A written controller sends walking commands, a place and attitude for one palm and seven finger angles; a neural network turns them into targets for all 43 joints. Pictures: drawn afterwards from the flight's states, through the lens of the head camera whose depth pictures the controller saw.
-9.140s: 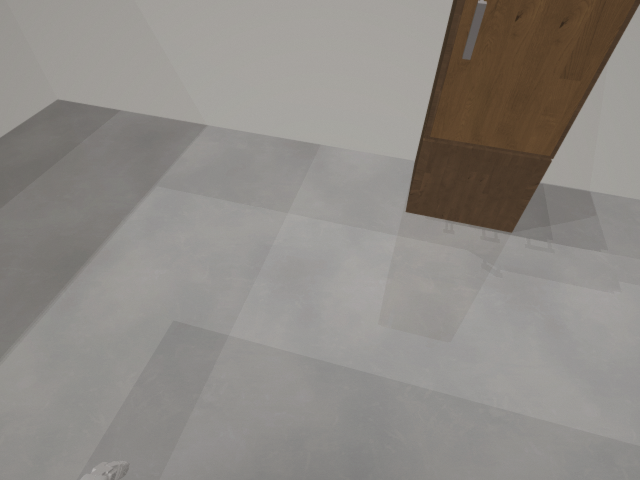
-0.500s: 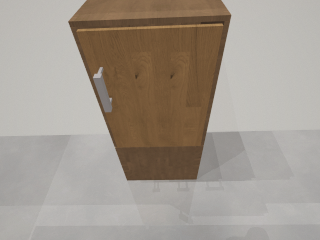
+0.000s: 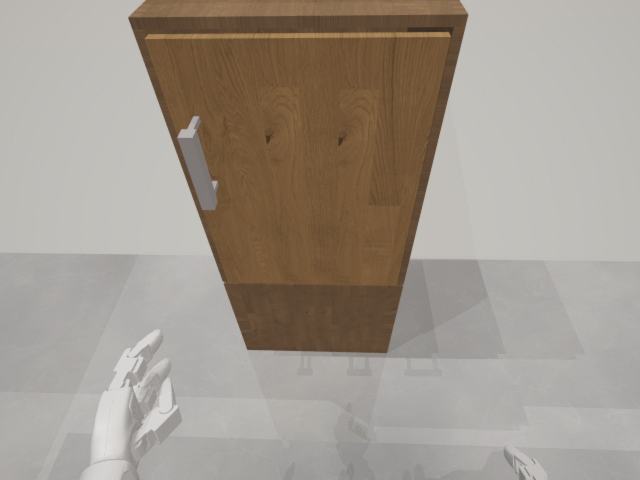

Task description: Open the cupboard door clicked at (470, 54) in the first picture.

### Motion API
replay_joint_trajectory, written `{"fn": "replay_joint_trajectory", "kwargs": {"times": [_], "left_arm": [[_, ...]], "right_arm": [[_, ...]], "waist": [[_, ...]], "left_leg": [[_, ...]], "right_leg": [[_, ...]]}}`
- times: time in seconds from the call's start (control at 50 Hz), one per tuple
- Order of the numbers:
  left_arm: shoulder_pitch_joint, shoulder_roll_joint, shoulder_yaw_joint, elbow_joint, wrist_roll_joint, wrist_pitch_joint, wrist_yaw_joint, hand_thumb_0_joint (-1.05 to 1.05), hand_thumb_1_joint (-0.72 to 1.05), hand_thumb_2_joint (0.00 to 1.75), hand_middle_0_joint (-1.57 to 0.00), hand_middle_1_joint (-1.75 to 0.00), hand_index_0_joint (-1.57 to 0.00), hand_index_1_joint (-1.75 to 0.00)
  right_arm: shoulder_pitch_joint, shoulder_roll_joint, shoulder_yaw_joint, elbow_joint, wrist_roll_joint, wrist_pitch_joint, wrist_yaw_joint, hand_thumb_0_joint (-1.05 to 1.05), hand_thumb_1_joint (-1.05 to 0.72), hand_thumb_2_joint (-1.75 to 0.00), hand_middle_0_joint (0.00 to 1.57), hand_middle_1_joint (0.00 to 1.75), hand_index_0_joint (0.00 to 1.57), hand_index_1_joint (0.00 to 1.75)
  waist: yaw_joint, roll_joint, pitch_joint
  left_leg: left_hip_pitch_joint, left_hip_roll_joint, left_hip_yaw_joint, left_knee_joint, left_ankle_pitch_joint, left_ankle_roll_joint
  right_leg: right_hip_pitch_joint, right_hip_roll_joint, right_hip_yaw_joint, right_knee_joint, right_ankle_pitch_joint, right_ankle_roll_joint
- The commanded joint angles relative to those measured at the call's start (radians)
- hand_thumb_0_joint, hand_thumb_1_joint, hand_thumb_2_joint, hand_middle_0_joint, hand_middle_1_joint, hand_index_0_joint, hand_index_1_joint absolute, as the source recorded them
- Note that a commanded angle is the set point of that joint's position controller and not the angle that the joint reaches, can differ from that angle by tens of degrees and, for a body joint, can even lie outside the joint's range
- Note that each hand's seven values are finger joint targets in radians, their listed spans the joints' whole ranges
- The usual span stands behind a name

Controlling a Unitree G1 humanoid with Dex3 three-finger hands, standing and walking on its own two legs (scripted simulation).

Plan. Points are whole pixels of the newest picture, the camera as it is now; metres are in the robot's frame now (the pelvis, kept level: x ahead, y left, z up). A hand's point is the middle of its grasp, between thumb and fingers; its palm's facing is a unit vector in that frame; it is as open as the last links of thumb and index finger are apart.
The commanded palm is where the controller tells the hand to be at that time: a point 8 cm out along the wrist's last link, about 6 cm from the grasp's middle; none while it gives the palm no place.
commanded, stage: raise the hand with hooked fingers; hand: left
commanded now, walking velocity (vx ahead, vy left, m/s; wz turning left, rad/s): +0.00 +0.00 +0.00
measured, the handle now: (202, 164) +0.60 +0.23 +0.07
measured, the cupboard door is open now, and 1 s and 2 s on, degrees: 0 0 0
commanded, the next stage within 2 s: move the hooked fingers beside the handle in 1.90 s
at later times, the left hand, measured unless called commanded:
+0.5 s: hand (147, 414) +0.20 +0.22 +0.00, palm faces -0.04 -1.00 -0.04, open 10.3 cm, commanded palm +0.17 +0.28 +0.01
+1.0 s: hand (104, 364) +0.24 +0.27 +0.04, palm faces +0.03 -1.00 -0.05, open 13.2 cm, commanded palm +0.22 +0.32 +0.05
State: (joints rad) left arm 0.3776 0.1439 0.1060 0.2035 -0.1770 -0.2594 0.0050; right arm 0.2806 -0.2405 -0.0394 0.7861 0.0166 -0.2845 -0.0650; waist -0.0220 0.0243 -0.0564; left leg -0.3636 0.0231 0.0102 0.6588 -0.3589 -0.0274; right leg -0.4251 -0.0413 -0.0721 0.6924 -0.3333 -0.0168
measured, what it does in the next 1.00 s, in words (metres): stands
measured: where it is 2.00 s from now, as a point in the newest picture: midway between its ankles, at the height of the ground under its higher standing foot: outside the picture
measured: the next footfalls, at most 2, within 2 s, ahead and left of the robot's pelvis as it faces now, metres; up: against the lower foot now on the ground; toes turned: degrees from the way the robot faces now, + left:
none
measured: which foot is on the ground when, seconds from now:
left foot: down 0.00-1.00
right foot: down 0.00-1.00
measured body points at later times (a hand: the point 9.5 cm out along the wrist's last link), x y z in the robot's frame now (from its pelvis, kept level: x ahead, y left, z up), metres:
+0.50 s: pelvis -0.03 +0.01 -0.06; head +0.03 +0.02 +0.39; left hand +0.20 +0.27 +0.00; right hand +0.16 -0.20 -0.14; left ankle -0.01 +0.14 -0.72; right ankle +0.01 -0.11 -0.72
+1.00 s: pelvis -0.01 +0.03 -0.03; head +0.02 +0.04 +0.42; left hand +0.24 +0.32 +0.05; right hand +0.16 -0.22 -0.09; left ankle -0.01 +0.14 -0.72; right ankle +0.01 -0.11 -0.72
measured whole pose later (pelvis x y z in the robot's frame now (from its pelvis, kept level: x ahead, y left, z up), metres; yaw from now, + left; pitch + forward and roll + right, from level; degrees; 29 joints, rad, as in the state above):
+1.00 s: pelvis -0.01 +0.03 -0.03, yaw +0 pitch +8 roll -2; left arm 0.17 0.33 0.34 0.15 -0.33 -0.25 -0.37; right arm 0.26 -0.27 0.03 0.55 0.04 -0.26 -0.08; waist 0.00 0.01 -0.08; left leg -0.59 0.03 -0.01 0.93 -0.48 0.01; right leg -0.60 -0.04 -0.08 0.86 -0.39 0.01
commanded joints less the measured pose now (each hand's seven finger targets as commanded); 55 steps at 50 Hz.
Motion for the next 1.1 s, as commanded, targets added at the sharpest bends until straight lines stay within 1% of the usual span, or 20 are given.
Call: {"fn": "replay_joint_trajectory", "kwargs": {"times": [0.0,0.02,0.04,0.08,0.12,0.14,0.18,0.22,0.24,0.28,0.34,0.4,0.46,0.5,0.54,0.58,0.62,0.7,0.86,1.08], "left_arm": [[0.256,0.041,0.090,0.014,-0.069,-0.335,-0.250,0.00,0.64,0.79,-0.22,-0.47,-0.22,-0.47],[0.216,0.081,0.104,-0.013,-0.077,-0.405,-0.321,0.00,0.62,0.78,-0.22,-0.48,-0.22,-0.48],[0.250,0.149,0.186,0.036,-0.086,-0.413,-0.368,0.00,0.60,0.77,-0.22,-0.50,-0.22,-0.50],[0.171,0.179,0.204,-0.093,-0.131,-0.352,-0.417,0.00,0.55,0.75,-0.22,-0.53,-0.22,-0.53],[0.090,0.192,0.218,-0.214,-0.168,-0.275,-0.407,0.00,0.50,0.73,-0.23,-0.55,-0.23,-0.55],[0.009,0.210,0.223,-0.290,-0.176,-0.265,-0.393,0.00,0.48,0.72,-0.23,-0.57,-0.23,-0.57],[-0.044,0.206,0.219,-0.421,-0.155,-0.272,-0.349,0.00,0.43,0.70,-0.23,-0.60,-0.23,-0.60],[-0.099,0.202,0.184,-0.520,-0.125,-0.299,-0.322,0.00,0.39,0.68,-0.24,-0.63,-0.24,-0.63],[-0.155,0.212,0.165,-0.538,-0.120,-0.301,-0.326,0.00,0.36,0.67,-0.24,-0.64,-0.24,-0.64],[-0.173,0.200,0.135,-0.490,-0.112,-0.294,-0.345,0.00,0.32,0.65,-0.24,-0.68,-0.24,-0.68],[-0.193,0.233,0.138,-0.412,-0.128,-0.221,-0.390,0.00,0.25,0.62,-0.25,-0.72,-0.25,-0.72],[-0.109,0.275,0.220,-0.367,-0.146,-0.116,-0.397,0.00,0.18,0.59,-0.25,-0.76,-0.25,-0.76],[-0.083,0.283,0.267,-0.353,-0.172,-0.052,-0.375,0.00,0.11,0.56,-0.26,-0.81,-0.26,-0.81],[-0.075,0.280,0.277,-0.377,-0.172,-0.056,-0.343,0.00,0.06,0.54,-0.26,-0.84,-0.26,-0.84],[-0.075,0.286,0.287,-0.353,-0.171,-0.070,-0.323,0.00,0.01,0.52,-0.26,-0.87,-0.26,-0.87],[-0.103,0.282,0.276,-0.355,-0.164,-0.096,-0.317,0.00,-0.03,0.50,-0.27,-0.90,-0.27,-0.90],[-0.114,0.268,0.252,-0.352,-0.156,-0.116,-0.316,0.00,-0.08,0.48,-0.27,-0.93,-0.27,-0.93],[-0.180,0.310,0.266,-0.339,-0.158,-0.122,-0.342,0.00,-0.17,0.44,-0.28,-0.99,-0.28,-0.99],[-0.310,0.374,0.311,-0.303,-0.173,-0.087,-0.363,0.00,-0.36,0.36,-0.29,-1.11,-0.29,-1.11],[-0.484,0.444,0.361,-0.194,-0.183,0.000,-0.427,0.00,-0.50,0.30,-0.30,-1.20,-0.30,-1.20]], "right_arm": [[-0.144,-0.110,-0.069,-0.278,-0.015,-0.082,0.052,0.00,-0.90,-0.90,0.20,0.30,0.20,0.30],[-0.162,-0.121,-0.073,-0.307,-0.015,-0.082,0.064,0.00,-0.90,-0.90,0.20,0.30,0.20,0.30],[-0.152,-0.125,-0.082,-0.330,-0.006,-0.066,0.072,0.00,-0.90,-0.90,0.20,0.30,0.20,0.30],[-0.187,-0.134,-0.076,-0.411,0.010,-0.036,0.062,0.00,-0.90,-0.90,0.20,0.30,0.20,0.30],[-0.188,-0.127,-0.066,-0.466,0.021,-0.010,0.043,0.00,-0.90,-0.90,0.20,0.30,0.20,0.30],[-0.171,-0.127,-0.060,-0.475,0.016,-0.002,0.036,0.00,-0.90,-0.90,0.20,0.30,0.20,0.30],[-0.114,-0.111,-0.059,-0.459,0.011,0.005,0.026,0.00,-0.90,-0.90,0.20,0.30,0.20,0.30],[-0.087,-0.106,-0.050,-0.438,0.002,0.008,0.020,0.00,-0.90,-0.90,0.20,0.30,0.20,0.30],[-0.076,-0.116,-0.040,-0.427,-0.005,0.010,0.015,0.00,-0.90,-0.90,0.20,0.30,0.20,0.30],[-0.074,-0.123,-0.032,-0.399,0.003,0.003,0.007,0.00,-0.90,-0.90,0.20,0.30,0.20,0.30],[-0.084,-0.139,-0.012,-0.388,0.012,-0.012,-0.005,0.00,-0.90,-0.90,0.20,0.30,0.20,0.30],[-0.094,-0.134,-0.010,-0.401,0.025,-0.011,-0.010,0.00,-0.90,-0.90,0.20,0.30,0.20,0.30],[-0.113,-0.121,0.002,-0.413,0.023,-0.007,-0.008,0.00,-0.90,-0.90,0.20,0.30,0.20,0.30],[-0.109,-0.115,0.003,-0.412,0.019,-0.011,-0.004,0.00,-0.90,-0.90,0.20,0.30,0.20,0.30],[-0.111,-0.119,0.005,-0.408,0.014,-0.015,-0.001,0.00,-0.90,-0.90,0.20,0.30,0.20,0.30],[-0.089,-0.127,0.003,-0.400,0.014,-0.022,0.002,0.00,-0.90,-0.90,0.20,0.30,0.20,0.30],[-0.073,-0.137,0.001,-0.397,0.017,-0.030,0.004,0.00,-0.90,-0.90,0.20,0.30,0.20,0.30],[-0.052,-0.155,0.003,-0.393,0.022,-0.038,-0.004,0.00,-0.90,-0.90,0.20,0.30,0.20,0.30],[-0.046,-0.164,0.014,-0.380,0.026,-0.032,-0.018,0.00,-0.90,-0.90,0.20,0.30,0.20,0.30],[-0.049,-0.168,0.029,-0.375,0.027,-0.005,-0.027,0.00,-0.90,-0.90,0.20,0.30,0.20,0.30]], "waist": [[0.092,-0.237,-0.056],[0.081,-0.193,-0.089],[0.102,-0.169,-0.116],[0.104,-0.117,-0.199],[0.087,-0.099,-0.230],[0.070,-0.072,-0.220],[0.041,0.024,-0.248],[0.011,0.046,-0.290],[-0.016,0.022,-0.265],[-0.039,0.054,-0.226],[-0.029,0.080,-0.207],[0.015,0.029,-0.284],[0.046,0.017,-0.276],[0.053,0.015,-0.281],[0.055,-0.020,-0.227],[0.042,0.016,-0.219],[0.027,-0.004,-0.202],[0.021,0.034,-0.199],[0.026,0.087,-0.193],[0.026,0.066,-0.214]], "left_leg": [[-0.315,-0.061,0.025,0.163,0.098,0.014],[-0.361,-0.067,0.026,0.223,0.093,0.014],[-0.398,-0.068,0.031,0.261,0.092,0.016],[-0.429,-0.083,0.055,0.294,0.063,0.029],[-0.438,-0.084,0.054,0.308,0.027,0.038],[-0.433,-0.073,0.033,0.315,0.013,0.040],[-0.367,-0.047,0.020,0.327,0.086,0.047],[-0.339,-0.033,0.003,0.347,0.143,0.051],[-0.343,-0.024,-0.011,0.364,0.150,0.056],[-0.349,-0.018,-0.022,0.357,0.091,0.054],[-0.349,-0.019,-0.041,0.324,0.043,0.053],[-0.335,-0.027,-0.039,0.266,0.057,0.049],[-0.323,-0.029,-0.041,0.216,0.083,0.042],[-0.305,-0.027,-0.042,0.190,0.101,0.040],[-0.313,-0.024,-0.047,0.172,0.096,0.037],[-0.299,-0.025,-0.039,0.161,0.070,0.036],[-0.284,-0.022,-0.042,0.148,0.056,0.037],[-0.255,-0.024,-0.038,0.129,0.047,0.037],[-0.178,-0.023,-0.044,0.090,0.120,0.032],[-0.096,-0.024,-0.038,0.053,0.223,0.032]], "right_leg": [[-0.100,0.017,0.034,0.093,0.045,-0.001],[-0.111,0.004,0.067,0.134,0.091,-0.001],[-0.100,-0.010,0.112,0.156,0.101,-0.007],[-0.077,-0.022,0.162,0.146,0.047,0.004],[-0.075,-0.024,0.196,0.112,-0.043,0.017],[-0.126,-0.008,0.186,0.120,-0.098,0.012],[-0.152,0.015,0.140,0.168,0.014,0.005],[-0.164,0.029,0.108,0.211,0.126,0.003],[-0.202,0.045,0.090,0.234,0.140,-0.001],[-0.258,0.048,0.071,0.221,0.058,-0.002],[-0.257,0.058,0.053,0.202,-0.018,-0.008],[-0.158,0.047,0.045,0.161,-0.019,0.003],[-0.108,0.048,0.021,0.150,0.000,0.002],[-0.098,0.048,0.007,0.149,0.015,0.003],[-0.106,0.055,-0.005,0.144,0.004,-0.002],[-0.125,0.050,-0.001,0.132,-0.024,0.000],[-0.145,0.051,-0.010,0.125,-0.035,0.001],[-0.132,0.048,-0.004,0.106,-0.039,-0.002],[-0.070,0.056,-0.009,0.082,0.053,-0.008],[0.013,0.060,-0.007,0.033,0.193,-0.007]]}}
